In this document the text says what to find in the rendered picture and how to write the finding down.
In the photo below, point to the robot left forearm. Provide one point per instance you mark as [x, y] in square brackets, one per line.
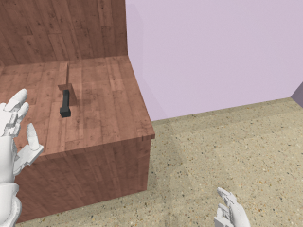
[10, 205]

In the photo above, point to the tap lever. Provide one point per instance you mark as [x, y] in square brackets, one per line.
[65, 110]

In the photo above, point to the robot right hand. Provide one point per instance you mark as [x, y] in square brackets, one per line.
[234, 216]

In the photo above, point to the counter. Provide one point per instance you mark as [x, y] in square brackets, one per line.
[102, 151]

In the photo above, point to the robot left hand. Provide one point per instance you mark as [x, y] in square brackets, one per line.
[11, 115]

